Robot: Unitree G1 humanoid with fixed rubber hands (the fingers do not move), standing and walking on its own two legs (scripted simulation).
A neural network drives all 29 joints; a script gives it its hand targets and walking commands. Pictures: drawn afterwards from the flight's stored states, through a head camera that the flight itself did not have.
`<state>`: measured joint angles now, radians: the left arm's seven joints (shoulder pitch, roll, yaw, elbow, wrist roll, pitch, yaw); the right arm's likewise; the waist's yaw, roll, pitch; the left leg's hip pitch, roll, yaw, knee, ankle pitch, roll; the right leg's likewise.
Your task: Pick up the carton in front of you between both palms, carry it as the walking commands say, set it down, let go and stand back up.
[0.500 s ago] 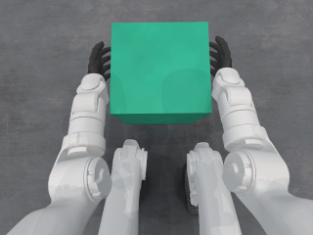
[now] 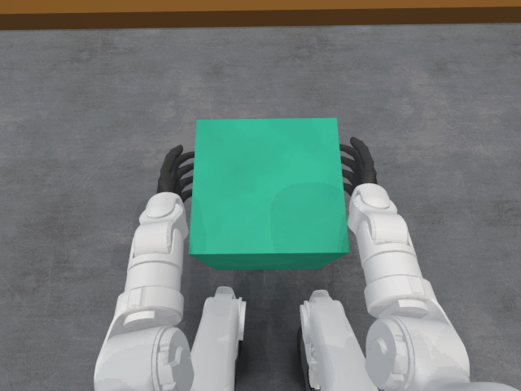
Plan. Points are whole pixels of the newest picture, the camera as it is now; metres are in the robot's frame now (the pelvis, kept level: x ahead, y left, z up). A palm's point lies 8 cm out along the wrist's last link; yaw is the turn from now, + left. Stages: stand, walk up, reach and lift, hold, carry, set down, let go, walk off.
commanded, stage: reach and lift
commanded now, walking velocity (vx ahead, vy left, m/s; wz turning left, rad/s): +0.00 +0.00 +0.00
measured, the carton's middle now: (266, 205) +0.41 +0.02 -0.11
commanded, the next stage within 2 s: hold in 1.84 s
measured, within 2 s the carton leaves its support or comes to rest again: neither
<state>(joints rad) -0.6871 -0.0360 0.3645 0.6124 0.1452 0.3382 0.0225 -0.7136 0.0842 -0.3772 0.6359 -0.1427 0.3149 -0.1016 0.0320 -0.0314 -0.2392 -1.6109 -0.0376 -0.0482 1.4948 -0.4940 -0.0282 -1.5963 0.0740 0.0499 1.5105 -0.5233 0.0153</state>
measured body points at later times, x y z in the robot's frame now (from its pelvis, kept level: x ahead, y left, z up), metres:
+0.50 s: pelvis +0.05 +0.00 +0.14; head +0.11 +0.01 +0.58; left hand +0.38 +0.16 +0.11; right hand +0.39 -0.14 +0.11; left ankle +0.08 +0.13 -0.55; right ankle +0.07 -0.12 -0.55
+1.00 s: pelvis +0.05 +0.00 +0.19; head +0.02 +0.01 +0.64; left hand +0.36 +0.16 +0.21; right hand +0.36 -0.15 +0.21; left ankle +0.08 +0.13 -0.55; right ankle +0.07 -0.12 -0.55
